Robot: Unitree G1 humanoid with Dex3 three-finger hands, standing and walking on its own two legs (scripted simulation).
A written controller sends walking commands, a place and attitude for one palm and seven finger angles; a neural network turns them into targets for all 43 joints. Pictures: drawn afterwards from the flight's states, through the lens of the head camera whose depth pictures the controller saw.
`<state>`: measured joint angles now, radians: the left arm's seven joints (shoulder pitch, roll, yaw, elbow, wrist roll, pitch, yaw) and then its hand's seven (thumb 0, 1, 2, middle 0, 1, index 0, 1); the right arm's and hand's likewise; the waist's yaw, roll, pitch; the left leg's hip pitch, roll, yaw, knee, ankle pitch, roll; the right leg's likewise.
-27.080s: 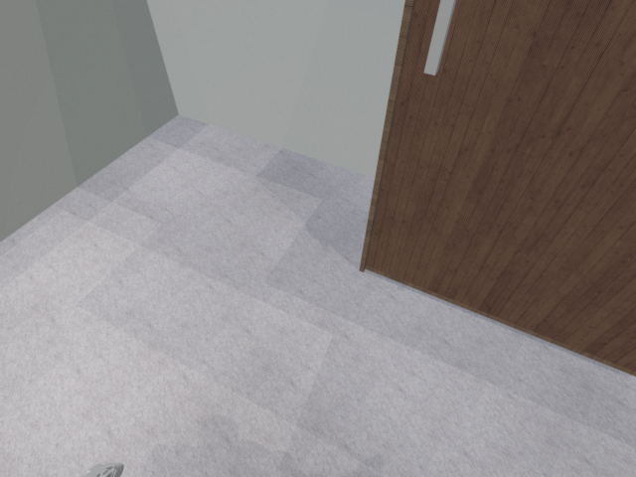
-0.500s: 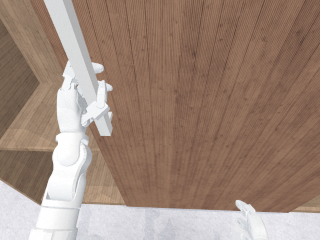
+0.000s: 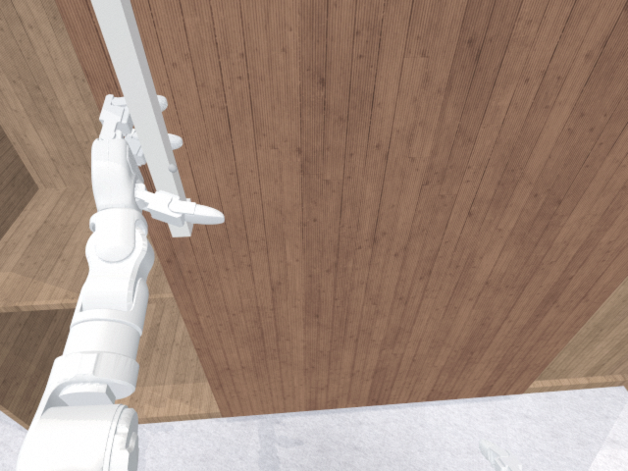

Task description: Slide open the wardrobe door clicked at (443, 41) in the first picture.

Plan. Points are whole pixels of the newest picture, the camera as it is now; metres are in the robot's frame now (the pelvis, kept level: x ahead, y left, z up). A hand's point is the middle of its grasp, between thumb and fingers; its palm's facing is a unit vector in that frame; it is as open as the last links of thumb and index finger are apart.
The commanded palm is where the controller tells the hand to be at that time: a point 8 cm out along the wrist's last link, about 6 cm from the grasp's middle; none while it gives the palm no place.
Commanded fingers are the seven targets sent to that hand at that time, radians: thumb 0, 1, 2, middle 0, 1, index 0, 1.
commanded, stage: loosen the grip on the handle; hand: left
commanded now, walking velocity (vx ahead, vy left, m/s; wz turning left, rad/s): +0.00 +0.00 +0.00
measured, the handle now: (155, 120) +0.43 +0.21 +0.27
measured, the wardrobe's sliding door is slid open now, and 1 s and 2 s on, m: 0.53 0.53 0.53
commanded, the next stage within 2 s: slip the hand off the handle in 0.08 s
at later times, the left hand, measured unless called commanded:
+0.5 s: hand (161, 170) +0.39 +0.20 +0.23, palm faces +0.24 -0.97 -0.05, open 15.1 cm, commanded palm +0.36 +0.26 +0.21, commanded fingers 0.00 -0.55 0.20 -0.25 -1.15 -0.25 -1.15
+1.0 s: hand (116, 188) +0.37 +0.25 +0.21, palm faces +0.29 -0.95 -0.09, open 14.7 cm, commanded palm +0.31 +0.28 +0.21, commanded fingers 0.00 -0.55 0.20 -0.25 -1.15 -0.25 -1.15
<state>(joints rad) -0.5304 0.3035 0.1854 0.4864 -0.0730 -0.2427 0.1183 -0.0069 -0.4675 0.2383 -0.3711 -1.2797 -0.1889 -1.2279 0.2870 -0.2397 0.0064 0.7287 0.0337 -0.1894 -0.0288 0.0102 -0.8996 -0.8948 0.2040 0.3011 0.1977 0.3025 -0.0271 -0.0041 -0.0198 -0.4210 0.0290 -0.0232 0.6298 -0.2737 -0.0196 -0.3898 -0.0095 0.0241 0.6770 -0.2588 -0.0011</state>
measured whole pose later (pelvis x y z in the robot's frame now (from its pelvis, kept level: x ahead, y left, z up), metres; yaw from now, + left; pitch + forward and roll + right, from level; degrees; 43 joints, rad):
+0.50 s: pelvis +0.01 +0.01 +0.00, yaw -3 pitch -2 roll +0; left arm -0.40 0.31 0.26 0.32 -0.13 -0.24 0.08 -0.01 -0.55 0.20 -0.35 -1.19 -0.19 -1.09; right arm 0.23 -0.24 0.03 0.70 0.02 -0.22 -0.08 0.01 -0.90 -0.89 0.21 0.30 0.20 0.30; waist -0.01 0.02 -0.02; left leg -0.43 0.02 -0.03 0.67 -0.29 -0.02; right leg -0.41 0.00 0.05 0.68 -0.25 0.01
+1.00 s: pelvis +0.10 +0.02 +0.01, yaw -3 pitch +0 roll +0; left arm 0.07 0.28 0.34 -0.20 -0.22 -0.11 -0.02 -0.01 -0.55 0.20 -0.38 -1.20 -0.25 -1.15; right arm 0.23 -0.23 0.03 0.64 0.01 -0.19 -0.06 0.01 -0.90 -0.89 0.21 0.30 0.20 0.30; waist 0.06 0.03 -0.06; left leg -0.31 0.01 -0.03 0.61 -0.30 -0.02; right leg -0.27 -0.02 0.04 0.61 -0.34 0.03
